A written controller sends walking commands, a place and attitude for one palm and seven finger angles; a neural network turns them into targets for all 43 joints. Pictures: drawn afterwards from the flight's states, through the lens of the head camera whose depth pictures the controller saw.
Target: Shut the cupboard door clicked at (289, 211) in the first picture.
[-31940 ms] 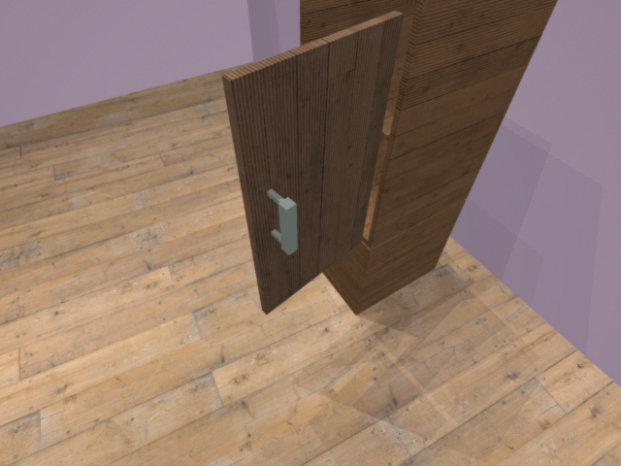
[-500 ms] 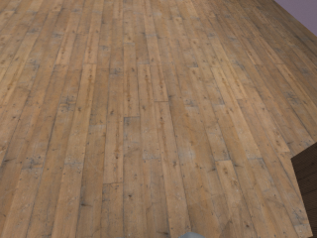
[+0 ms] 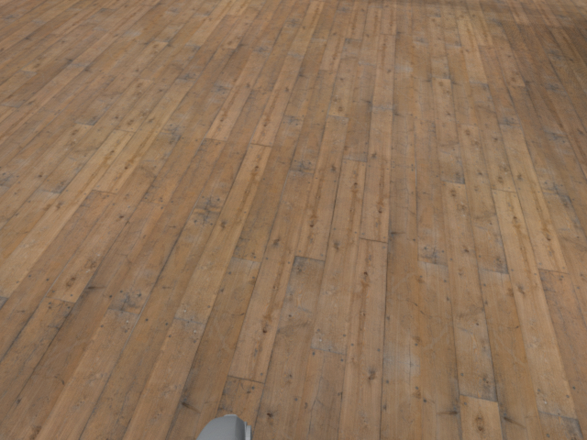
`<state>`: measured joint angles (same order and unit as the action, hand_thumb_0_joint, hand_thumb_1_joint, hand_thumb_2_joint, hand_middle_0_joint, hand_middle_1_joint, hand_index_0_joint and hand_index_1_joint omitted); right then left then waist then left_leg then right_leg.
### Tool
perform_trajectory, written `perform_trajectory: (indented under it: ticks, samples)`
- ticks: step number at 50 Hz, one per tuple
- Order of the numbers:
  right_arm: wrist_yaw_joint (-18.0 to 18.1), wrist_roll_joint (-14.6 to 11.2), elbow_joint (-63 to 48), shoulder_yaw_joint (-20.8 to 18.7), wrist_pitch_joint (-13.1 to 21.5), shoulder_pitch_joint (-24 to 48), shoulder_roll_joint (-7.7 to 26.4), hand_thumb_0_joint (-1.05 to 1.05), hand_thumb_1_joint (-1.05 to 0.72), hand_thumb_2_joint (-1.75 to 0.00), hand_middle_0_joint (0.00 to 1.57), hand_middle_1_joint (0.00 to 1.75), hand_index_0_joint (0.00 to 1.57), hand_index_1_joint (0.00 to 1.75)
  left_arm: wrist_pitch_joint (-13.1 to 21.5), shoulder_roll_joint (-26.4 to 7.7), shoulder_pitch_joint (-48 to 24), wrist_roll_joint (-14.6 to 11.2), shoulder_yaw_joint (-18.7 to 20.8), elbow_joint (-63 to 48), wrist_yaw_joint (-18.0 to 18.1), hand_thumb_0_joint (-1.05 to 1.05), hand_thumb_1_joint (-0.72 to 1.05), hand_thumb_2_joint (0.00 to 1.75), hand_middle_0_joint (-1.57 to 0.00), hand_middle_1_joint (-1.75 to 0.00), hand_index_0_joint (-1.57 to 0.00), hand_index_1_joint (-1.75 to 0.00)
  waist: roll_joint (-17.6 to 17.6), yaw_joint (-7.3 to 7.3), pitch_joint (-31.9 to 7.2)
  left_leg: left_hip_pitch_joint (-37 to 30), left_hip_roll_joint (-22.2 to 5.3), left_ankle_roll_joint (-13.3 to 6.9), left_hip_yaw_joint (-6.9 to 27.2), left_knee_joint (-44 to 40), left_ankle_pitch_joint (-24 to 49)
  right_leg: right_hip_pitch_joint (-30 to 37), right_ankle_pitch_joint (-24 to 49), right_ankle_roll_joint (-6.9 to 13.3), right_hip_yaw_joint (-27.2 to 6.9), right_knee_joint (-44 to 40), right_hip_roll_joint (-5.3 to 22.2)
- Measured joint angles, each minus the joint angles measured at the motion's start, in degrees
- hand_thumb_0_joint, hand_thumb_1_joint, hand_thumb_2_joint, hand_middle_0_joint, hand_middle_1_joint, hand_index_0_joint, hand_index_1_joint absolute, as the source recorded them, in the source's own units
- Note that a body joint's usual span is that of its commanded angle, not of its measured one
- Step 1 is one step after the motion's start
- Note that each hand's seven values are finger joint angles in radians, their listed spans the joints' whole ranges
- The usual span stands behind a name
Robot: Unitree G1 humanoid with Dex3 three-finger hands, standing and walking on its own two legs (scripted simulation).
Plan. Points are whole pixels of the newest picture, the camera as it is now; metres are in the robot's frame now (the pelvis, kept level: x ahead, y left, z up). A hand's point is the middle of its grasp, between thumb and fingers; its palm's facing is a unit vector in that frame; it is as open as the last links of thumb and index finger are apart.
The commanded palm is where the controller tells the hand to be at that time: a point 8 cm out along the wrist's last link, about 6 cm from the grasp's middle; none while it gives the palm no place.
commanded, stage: walk to a spot facing it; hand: left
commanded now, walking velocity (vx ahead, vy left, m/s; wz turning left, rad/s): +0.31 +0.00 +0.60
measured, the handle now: out of the picture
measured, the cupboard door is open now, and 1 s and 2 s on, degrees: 70 70 70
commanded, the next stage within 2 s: turn to face it in 0.42 s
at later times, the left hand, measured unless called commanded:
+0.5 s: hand (126, 367) +0.25 +0.29 -0.16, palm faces +0.25 -0.95 -0.19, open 7.4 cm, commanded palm none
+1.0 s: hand (174, 290) +0.40 +0.24 -0.17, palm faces +0.14 -0.96 -0.22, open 7.3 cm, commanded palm none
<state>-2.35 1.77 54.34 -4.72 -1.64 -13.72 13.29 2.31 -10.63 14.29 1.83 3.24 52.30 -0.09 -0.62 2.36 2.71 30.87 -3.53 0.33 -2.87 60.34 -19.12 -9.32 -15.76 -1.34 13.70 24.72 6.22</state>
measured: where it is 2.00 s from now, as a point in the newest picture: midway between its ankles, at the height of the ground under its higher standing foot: (270, 368)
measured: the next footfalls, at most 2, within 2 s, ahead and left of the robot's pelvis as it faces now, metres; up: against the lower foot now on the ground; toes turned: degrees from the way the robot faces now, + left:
left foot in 0.18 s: +0.18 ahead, +0.13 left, +0.00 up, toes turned +14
right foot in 0.70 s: +0.46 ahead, -0.01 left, +0.00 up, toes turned +8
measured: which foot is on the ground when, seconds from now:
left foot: up 0.00-0.16, down 0.18-0.72, up 0.74-1.00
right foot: down 0.00-0.18, up 0.20-0.68, down 0.70-1.00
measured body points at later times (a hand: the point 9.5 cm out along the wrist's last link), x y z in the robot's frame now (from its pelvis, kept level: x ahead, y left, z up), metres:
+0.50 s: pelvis +0.20 +0.07 +0.00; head +0.23 +0.10 +0.45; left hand +0.24 +0.34 -0.14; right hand +0.28 -0.16 -0.13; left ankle +0.14 +0.12 -0.74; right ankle +0.32 -0.09 -0.66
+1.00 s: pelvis +0.37 +0.04 +0.00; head +0.42 +0.05 +0.44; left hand +0.39 +0.29 -0.15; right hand +0.47 -0.18 -0.15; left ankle +0.35 +0.20 -0.69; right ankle +0.42 -0.02 -0.74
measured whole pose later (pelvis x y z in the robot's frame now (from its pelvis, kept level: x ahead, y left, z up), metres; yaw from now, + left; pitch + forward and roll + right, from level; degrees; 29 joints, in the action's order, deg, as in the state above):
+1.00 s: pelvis +0.37 +0.04 +0.00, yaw +5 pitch +2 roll +1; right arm 1.3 1.2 54.7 -2.4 -1.5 -9.0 9.8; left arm -0.9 -10.3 12.8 1.4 4.2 54.9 0.5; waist -0.4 -0.6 3.8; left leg 27.5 -2.7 2.8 1.1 54.0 -23.3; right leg -19.0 -7.8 5.0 -1.6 24.9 -5.3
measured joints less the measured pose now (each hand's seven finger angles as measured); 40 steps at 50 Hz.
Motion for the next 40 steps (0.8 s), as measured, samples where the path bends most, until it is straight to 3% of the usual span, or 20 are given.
perform_trajectory:
  ticks: [6, 9, 10, 12, 15, 22, 26, 29, 35, 37, 40]
  samples:
    - [-1.1, 0.1, -3.0, 0.7, 0.6, 6.2, 0.2, 0.01, -0.91, -0.9, 0.2, 0.3, 0.2, 0.3, 0.3, -0.6, 4.1, 0.0, 0.4, 2.6, -0.2, 0.0, 0.91, 0.9, -0.2, -0.3, -0.2, -0.3, -1.7, -3.03, 2.8, -1.1, -0.4, -1.1, -3.1, -16.8, 1.4, 5.8, -4.2, -2.7, 5.3, -0.3, 1.6]
    - [-1.1, 0.4, -5.2, 1.3, 2.1, 8.3, 0.8, 0.01, -0.91, -0.9, 0.2, 0.3, 0.2, 0.3, -0.4, -1.5, 7.1, -0.3, 0.9, 3.7, -0.5, 0.0, 0.91, 0.9, -0.2, -0.3, -0.2, -0.3, -2.6, -3.82, 3.5, -5.2, 1.5, -3.6, -4.8, -24.2, 5.3, 5.0, -9.8, -3.8, 5.9, 9.1, 4.8]
    - [-0.8, 0.5, -6.0, 1.4, 2.9, 8.9, 0.9, 0.0, -0.91, -0.9, 0.2, 0.3, 0.2, 0.3, -1.1, -1.9, 7.4, -0.5, 1.0, 4.2, -0.7, 0.0, 0.91, 0.9, -0.2, -0.3, -0.2, -0.3, -2.6, -3.63, 3.8, -4.6, 1.9, -4.7, -4.7, -22.2, 7.0, 1.9, -12.5, -3.4, 3.1, 17.9, 5.4]
    - [0.1, 0.2, -6.6, 2.0, 4.0, 9.3, 0.7, 0.0, -0.91, -0.9, 0.2, 0.3, 0.2, 0.3, -2.8, -2.8, 6.4, -0.5, 1.2, 4.8, -0.6, 0.01, 0.91, 0.9, -0.2, -0.3, -0.2, -0.3, -2.8, -3.74, 4.4, -5.0, 2.7, -5.8, -4.3, -19.2, 3.9, -5.8, -14.2, -2.2, -4.3, 34.7, 3.7]
    - [1.6, 0.0, -6.1, 2.7, 4.4, 7.7, -0.1, 0.0, -0.91, -0.9, 0.2, 0.3, 0.2, 0.3, -3.4, -3.7, 3.4, -0.3, 1.7, 4.4, -0.6, 0.01, 0.91, 0.9, -0.2, -0.3, -0.2, -0.3, -2.5, -3.8, 4.1, -8.8, 4.0, -5.4, -3.3, -22.9, 2.5, -15.0, -8.5, -1.6, -9.1, 44.4, 2.1]
    - [2.7, -0.7, -1.1, 3.5, 4.6, 0.9, -3.3, 0.0, -0.91, -0.9, 0.2, 0.3, 0.21, 0.3, -2.6, -3.5, -2.9, -0.1, 1.6, 0.3, -1.0, 0.01, 0.91, 0.9, -0.2, -0.3, -0.19, -0.3, -1.5, -2.83, 2.2, -20.6, 6.4, -5.8, -0.3, -36.8, 5.0, -25.4, 3.4, -2.7, -12.3, 37.4, 1.4]
    - [2.7, -0.7, 1.8, 3.4, 4.5, -3.4, -4.1, 0.0, -0.92, -0.9, 0.2, 0.3, 0.21, 0.3, -2.7, -2.8, -5.9, -0.3, 1.1, -0.7, -1.1, 0.0, 0.91, 0.9, -0.2, -0.3, -0.19, -0.3, -1.5, -1.63, 1.4, -26.1, 7.1, -5.3, 1.3, -41.1, 4.4, -26.6, 8.1, -2.7, -12.4, 30.3, 0.8]
    - [3.0, -0.5, 3.9, 3.4, 4.4, -6.1, -4.6, 0.0, -0.92, -0.9, 0.2, 0.3, 0.21, 0.3, -2.7, -2.1, -7.9, -0.5, 0.5, -0.9, -1.0, 0.0, 0.91, 0.9, -0.2, -0.3, -0.19, -0.3, -1.7, -0.72, 1.5, -29.3, 7.4, -4.7, 2.0, -42.0, 2.5, -25.1, 9.9, -1.5, -11.9, 22.9, -0.3]
    - [4.2, -0.3, 7.6, 3.2, 3.7, -9.4, -4.6, 0.0, -0.91, -0.9, 0.2, 0.3, 0.21, 0.3, -2.0, -0.1, -8.4, -0.7, -0.8, -0.6, -0.7, 0.0, 0.91, 0.9, -0.2, -0.3, -0.19, -0.3, -0.5, -0.13, 2.4, -33.6, 6.1, -2.5, 0.7, -35.7, -6.3, -15.8, 10.9, 2.9, -10.1, 10.4, -4.9]
    - [4.2, -1.0, 8.6, 2.9, 3.0, -8.4, -4.3, 0.0, -0.91, -0.9, 0.2, 0.3, 0.21, 0.3, -0.8, 0.8, -7.7, -0.5, -0.9, -0.3, -0.4, 0.0, 0.91, 0.9, -0.2, -0.3, -0.19, -0.3, 0.9, -0.78, 3.3, -28.5, 4.6, -1.7, 0.1, -21.1, -9.4, -14.3, 5.2, 4.7, -10.1, 10.7, -7.0]
    - [4.3, -1.4, 7.7, 2.5, 1.8, -4.9, -3.9, 0.01, -0.91, -0.9, 0.2, 0.3, 0.2, 0.3, -1.1, 1.7, -6.0, -0.9, -1.2, 0.5, 0.2, 0.0, 0.91, 0.9, -0.2, -0.3, -0.2, -0.3, 1.3, -0.69, 4.4, -17.2, 4.5, -0.3, 1.9, 2.1, -11.5, -12.7, 4.8, 5.7, -10.7, 9.3, -8.9]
